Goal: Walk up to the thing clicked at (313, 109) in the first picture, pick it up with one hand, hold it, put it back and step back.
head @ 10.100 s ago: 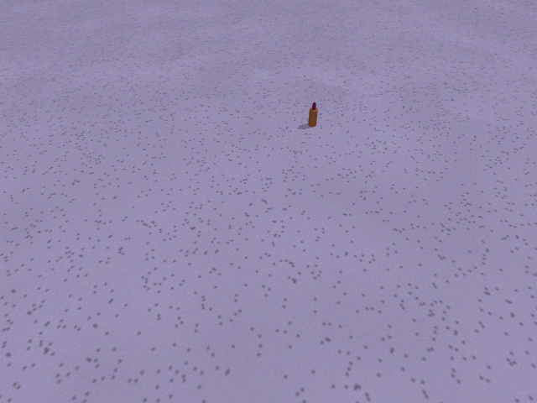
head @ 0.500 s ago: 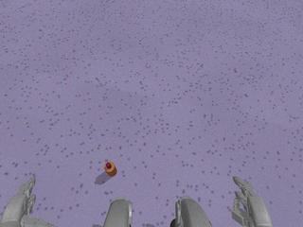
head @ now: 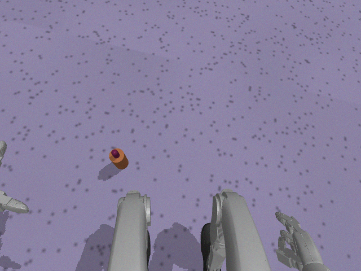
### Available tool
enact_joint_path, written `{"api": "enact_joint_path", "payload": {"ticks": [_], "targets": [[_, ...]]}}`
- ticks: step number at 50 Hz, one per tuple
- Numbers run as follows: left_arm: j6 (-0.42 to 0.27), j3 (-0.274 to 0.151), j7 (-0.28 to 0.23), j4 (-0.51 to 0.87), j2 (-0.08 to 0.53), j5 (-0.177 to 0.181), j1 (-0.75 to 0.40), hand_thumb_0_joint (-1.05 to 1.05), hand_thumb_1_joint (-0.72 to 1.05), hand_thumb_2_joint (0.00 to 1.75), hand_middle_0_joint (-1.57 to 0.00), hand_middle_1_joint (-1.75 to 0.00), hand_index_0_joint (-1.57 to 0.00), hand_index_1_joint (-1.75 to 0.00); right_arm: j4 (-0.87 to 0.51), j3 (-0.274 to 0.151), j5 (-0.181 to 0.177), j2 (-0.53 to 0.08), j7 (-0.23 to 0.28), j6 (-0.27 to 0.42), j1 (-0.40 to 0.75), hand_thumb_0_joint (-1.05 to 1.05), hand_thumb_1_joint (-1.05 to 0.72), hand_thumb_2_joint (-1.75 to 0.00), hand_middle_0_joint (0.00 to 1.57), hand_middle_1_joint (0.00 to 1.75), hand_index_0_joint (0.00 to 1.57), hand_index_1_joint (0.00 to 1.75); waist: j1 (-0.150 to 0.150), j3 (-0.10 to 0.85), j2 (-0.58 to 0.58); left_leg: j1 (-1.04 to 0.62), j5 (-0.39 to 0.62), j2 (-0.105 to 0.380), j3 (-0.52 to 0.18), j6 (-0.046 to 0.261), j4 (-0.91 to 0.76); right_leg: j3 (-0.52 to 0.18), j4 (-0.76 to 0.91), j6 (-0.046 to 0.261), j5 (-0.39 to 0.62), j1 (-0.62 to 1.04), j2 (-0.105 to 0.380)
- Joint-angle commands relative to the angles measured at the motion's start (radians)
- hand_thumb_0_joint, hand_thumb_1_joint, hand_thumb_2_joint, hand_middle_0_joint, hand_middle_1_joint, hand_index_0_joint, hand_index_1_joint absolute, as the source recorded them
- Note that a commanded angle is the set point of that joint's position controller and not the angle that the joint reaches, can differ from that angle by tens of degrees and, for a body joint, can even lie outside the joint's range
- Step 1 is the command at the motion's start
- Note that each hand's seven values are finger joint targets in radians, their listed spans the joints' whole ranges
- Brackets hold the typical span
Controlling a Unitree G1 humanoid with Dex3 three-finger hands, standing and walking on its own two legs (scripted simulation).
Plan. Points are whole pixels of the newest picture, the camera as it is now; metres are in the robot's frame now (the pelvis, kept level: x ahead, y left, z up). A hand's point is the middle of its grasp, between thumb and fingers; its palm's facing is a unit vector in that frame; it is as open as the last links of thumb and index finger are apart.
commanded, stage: go down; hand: left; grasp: from the side
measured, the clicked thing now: (118, 157) +0.45 +0.23 -0.41
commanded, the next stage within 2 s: approach in 1.22 s
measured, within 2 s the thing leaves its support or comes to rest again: neither
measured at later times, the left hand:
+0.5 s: hand (16, 160) +0.36 +0.38 -0.09, palm faces +0.10 -0.99 -0.12, open 17.4 cm
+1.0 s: hand (18, 156) +0.37 +0.39 -0.11, palm faces +0.09 -0.99 -0.09, open 17.5 cm
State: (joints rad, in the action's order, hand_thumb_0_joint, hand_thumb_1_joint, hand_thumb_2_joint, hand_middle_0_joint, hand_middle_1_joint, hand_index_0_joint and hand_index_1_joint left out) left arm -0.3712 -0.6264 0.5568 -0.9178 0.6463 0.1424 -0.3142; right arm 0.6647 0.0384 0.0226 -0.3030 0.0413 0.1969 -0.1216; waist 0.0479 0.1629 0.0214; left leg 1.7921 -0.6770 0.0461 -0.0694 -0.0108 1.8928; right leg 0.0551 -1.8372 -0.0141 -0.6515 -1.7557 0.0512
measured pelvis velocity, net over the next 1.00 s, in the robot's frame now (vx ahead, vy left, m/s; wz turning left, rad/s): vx -0.02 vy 0.01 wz -0.05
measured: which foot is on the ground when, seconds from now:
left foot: down 0.00-1.00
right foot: down 0.00-1.00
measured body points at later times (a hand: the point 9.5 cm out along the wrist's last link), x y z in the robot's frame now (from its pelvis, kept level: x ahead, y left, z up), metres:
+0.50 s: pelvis -0.02 +0.00 -0.08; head +0.19 +0.06 +0.32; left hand +0.35 +0.43 -0.08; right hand +0.14 -0.28 -0.18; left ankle +0.07 +0.13 -0.46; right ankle +0.08 -0.13 -0.46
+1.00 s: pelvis -0.02 +0.01 -0.11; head +0.18 +0.07 +0.29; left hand +0.36 +0.45 -0.10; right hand +0.12 -0.27 -0.20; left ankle +0.07 +0.13 -0.46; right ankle +0.08 -0.13 -0.46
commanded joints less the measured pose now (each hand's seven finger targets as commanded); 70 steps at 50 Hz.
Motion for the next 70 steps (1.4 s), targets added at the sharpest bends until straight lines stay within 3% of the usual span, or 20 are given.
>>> {"api": "enact_joint_path", "payload": {"ticks": [1, 3, 6, 11, 16, 19, 21, 25, 27, 29, 33, 36, 40, 48, 50, 53, 62, 63, 66, 70], "targets": [[-0.069, -0.103, 0.031, 0.139, 0.385, 0.043, -0.171, 0.0, -0.51, 0.07, -0.05, -0.09, -0.05, -0.09, -0.078, -0.073, -0.009, -0.223, 0.02, 0.034, -0.085, 0.0, -0.89, -0.9, 0.2, 0.3, 0.2, 0.3, -0.035, 0.53, -0.197, -0.374, 0.099, -0.016, -0.009, 0.024, -0.25, -0.007, 0.162, 0.047, 0.091, 0.215, -0.04], [-0.065, -0.128, 0.038, 0.119, 0.425, 0.044, -0.175, 0.0, -0.51, 0.06, -0.06, -0.07, -0.05, -0.07, -0.074, -0.067, -0.009, -0.226, 0.021, 0.03, -0.091, 0.0, -0.9, -0.9, 0.2, 0.3, 0.2, 0.3, -0.039, 0.559, -0.2, -0.36, 0.129, -0.018, -0.007, 0.024, -0.228, -0.001, 0.141, 0.049, 0.108, 0.22, -0.04], [-0.06, -0.133, 0.057, 0.102, 0.418, 0.05, -0.179, 0.0, -0.51, 0.06, -0.05, -0.07, -0.05, -0.07, -0.062, -0.061, -0.009, -0.236, 0.017, 0.027, -0.095, 0.0, -0.91, -0.9, 0.2, 0.3, 0.2, 0.3, -0.036, 0.551, -0.23, -0.383, 0.192, -0.014, -0.023, 0.019, -0.202, 0.014, 0.087, 0.054, 0.15, 0.153, -0.039], [-0.068, -0.158, 0.075, 0.116, 0.469, 0.061, -0.245, 0.0, -0.5, 0.07, -0.05, -0.06, -0.04, -0.06, -0.059, -0.058, -0.009, -0.244, 0.015, 0.025, -0.083, 0.0, -0.91, -0.9, 0.2, 0.3, 0.2, 0.3, -0.032, 0.53, -0.208, -0.296, 0.117, -0.013, -0.019, 0.026, -0.159, 0.016, 0.056, 0.051, 0.106, 0.12, -0.041], [-0.071, -0.162, 0.102, 0.088, 0.48, 0.07, -0.276, 0.0, -0.51, 0.07, -0.04, -0.06, -0.04, -0.06, -0.049, -0.054, -0.004, -0.254, 0.014, 0.023, -0.087, 0.0, -0.91, -0.91, 0.2, 0.3, 0.2, 0.3, -0.02, 0.526, -0.218, -0.267, 0.12, -0.013, -0.014, 0.027, -0.116, 0.02, 0.019, 0.051, 0.109, 0.082, -0.04], [-0.076, -0.183, 0.114, 0.124, 0.532, 0.073, -0.329, 0.0, -0.52, 0.06, -0.05, -0.06, -0.04, -0.06, -0.046, -0.049, -0.001, -0.259, 0.012, 0.024, -0.092, 0.0, -0.92, -0.91, 0.2, 0.3, 0.2, 0.3, -0.023, 0.559, -0.246, -0.262, 0.122, -0.013, -0.012, 0.026, -0.091, 0.022, -0.009, 0.052, 0.109, 0.073, -0.04], [-0.071, -0.175, 0.122, 0.067, 0.518, 0.072, -0.309, 0.0, -0.53, 0.07, -0.05, -0.06, -0.04, -0.06, -0.042, -0.049, 0.0, -0.264, 0.012, 0.025, -0.094, 0.0, -0.92, -0.91, 0.2, 0.3, 0.2, 0.3, -0.015, 0.529, -0.22, -0.233, 0.09, -0.013, -0.014, 0.028, -0.083, 0.027, -0.015, 0.049, 0.086, 0.055, -0.042], [-0.078, -0.196, 0.135, 0.086, 0.566, 0.078, -0.354, 0.0, -0.52, 0.07, -0.05, -0.06, -0.04, -0.06, -0.036, -0.043, 0.001, -0.27, 0.012, 0.027, -0.097, 0.0, -0.92, -0.91, 0.2, 0.3, 0.2, 0.3, -0.019, 0.553, -0.233, -0.214, 0.103, -0.015, -0.006, 0.03, -0.052, 0.027, -0.041, 0.049, 0.095, 0.056, -0.041], [-0.074, -0.202, 0.141, 0.07, 0.569, 0.076, -0.351, 0.0, -0.53, 0.07, -0.05, -0.06, -0.04, -0.07, -0.034, -0.038, 0.005, -0.268, 0.009, 0.025, -0.104, 0.0, -0.92, -0.91, 0.2, 0.3, 0.2, 0.3, -0.016, 0.57, -0.241, -0.219, 0.151, -0.017, -0.002, 0.026, -0.029, 0.028, -0.06, 0.052, 0.125, 0.051, -0.041], [-0.074, -0.194, 0.15, 0.066, 0.566, 0.081, -0.368, 0.0, -0.53, 0.07, -0.05, -0.06, -0.04, -0.07, -0.033, -0.037, 0.005, -0.273, 0.009, 0.023, -0.098, 0.0, -0.92, -0.91, 0.2, 0.3, 0.2, 0.3, -0.01, 0.536, -0.226, -0.184, 0.125, -0.018, -0.001, 0.031, -0.023, 0.029, -0.059, 0.05, 0.105, 0.037, -0.041], [-0.07, -0.209, 0.156, 0.049, 0.594, 0.073, -0.367, 0.0, -0.55, 0.07, -0.05, -0.06, -0.04, -0.07, -0.033, -0.033, 0.008, -0.277, 0.007, 0.022, -0.107, 0.0, -0.92, -0.91, 0.2, 0.3, 0.2, 0.3, -0.015, 0.574, -0.234, -0.193, 0.156, -0.019, 0.001, 0.028, 0.003, 0.032, -0.084, 0.052, 0.126, 0.035, -0.042], [-0.067, -0.201, 0.159, 0.053, 0.592, 0.078, -0.395, 0.0, -0.55, 0.08, -0.05, -0.07, -0.04, -0.08, -0.031, -0.034, 0.007, -0.279, 0.006, 0.021, -0.103, 0.0, -0.92, -0.91, 0.2, 0.3, 0.2, 0.3, -0.003, 0.531, -0.242, -0.157, 0.081, -0.016, -0.002, 0.033, 0.001, 0.036, -0.083, 0.05, 0.076, 0.002, -0.044], [-0.066, -0.209, 0.164, 0.059, 0.606, 0.077, -0.387, 0.0, -0.53, 0.08, -0.05, -0.07, -0.03, -0.07, -0.032, -0.028, 0.008, -0.282, 0.004, 0.018, -0.111, 0.0, -0.92, -0.91, 0.2, 0.3, 0.2, 0.3, -0.009, 0.569, -0.25, -0.189, 0.144, -0.018, -0.005, 0.027, 0.02, 0.038, -0.107, 0.052, 0.119, 0.001, -0.043], [-0.065, -0.207, 0.17, 0.044, 0.617, 0.078, -0.419, 0.0, -0.56, 0.07, -0.05, -0.07, -0.04, -0.08, -0.037, -0.024, 0.006, -0.29, 0.0, 0.015, -0.104, 0.0, -0.92, -0.91, 0.2, 0.3, 0.2, 0.3, 0.0, 0.509, -0.254, -0.143, 0.068, -0.018, -0.014, 0.031, 0.024, 0.044, -0.119, 0.051, 0.067, -0.057, -0.043], [-0.067, -0.211, 0.173, 0.061, 0.625, 0.08, -0.436, 0.0, -0.56, 0.07, -0.05, -0.07, -0.04, -0.08, -0.033, -0.019, 0.008, -0.294, 0.0, 0.013, -0.11, 0.0, -0.92, -0.91, 0.2, 0.3, 0.2, 0.3, 0.003, 0.53, -0.277, -0.176, 0.116, -0.017, -0.02, 0.026, 0.034, 0.047, -0.138, 0.052, 0.104, -0.059, -0.041], [-0.068, -0.213, 0.177, 0.041, 0.631, 0.083, -0.436, 0.0, -0.56, 0.08, -0.05, -0.07, -0.04, -0.08, -0.039, -0.019, 0.005, -0.295, 0.0, 0.012, -0.099, 0.0, -0.92, -0.91, 0.2, 0.3, 0.2, 0.3, 0.006, 0.504, -0.259, -0.145, 0.063, -0.016, -0.023, 0.031, 0.032, 0.049, -0.134, 0.051, 0.063, -0.079, -0.043], [-0.08, -0.234, 0.193, 0.026, 0.671, 0.095, -0.437, 0.0, -0.55, 0.08, -0.05, -0.07, -0.04, -0.08, -0.037, -0.004, 0.01, -0.301, -0.001, 0.012, -0.1, 0.0, -0.91, -0.91, 0.2, 0.3, 0.2, 0.3, 0.005, 0.503, -0.264, -0.119, 0.085, -0.019, -0.01, 0.033, 0.063, 0.049, -0.145, 0.05, 0.076, -0.06, -0.045], [-0.081, -0.229, 0.195, 0.022, 0.668, 0.091, -0.45, 0.0, -0.55, 0.08, -0.05, -0.07, -0.04, -0.08, -0.035, -0.004, 0.01, -0.304, -0.001, 0.01, -0.106, 0.0, -0.91, -0.91, 0.2, 0.3, 0.2, 0.3, 0.021, 0.5, -0.264, -0.122, 0.082, -0.018, -0.018, 0.032, 0.064, 0.055, -0.151, 0.049, 0.074, -0.071, -0.046], [-0.088, -0.246, 0.203, 0.032, 0.685, 0.099, -0.443, 0.0, -0.56, 0.13, -0.07, -0.11, -0.04, -0.14, -0.037, -0.001, 0.01, -0.312, 0.0, 0.009, -0.104, 0.0, -0.92, -0.91, 0.2, 0.3, 0.2, 0.3, 0.01, 0.51, -0.284, -0.141, 0.107, -0.018, -0.022, 0.028, 0.067, 0.057, -0.163, 0.05, 0.093, -0.071, -0.045], [-0.108, -0.24, 0.218, -0.047, 0.645, 0.12, -0.451, 0.0, -0.59, 0.04, -0.08, -0.09, -0.06, -0.11, -0.031, 0.014, 0.017, -0.313, -0.004, 0.011, -0.102, 0.0, -0.91, -0.9, 0.2, 0.3, 0.2, 0.3, 0.051, 0.473, -0.234, -0.092, 0.14, -0.019, -0.022, 0.032, 0.119, 0.064, -0.177, 0.047, 0.118, -0.074, -0.049]]}}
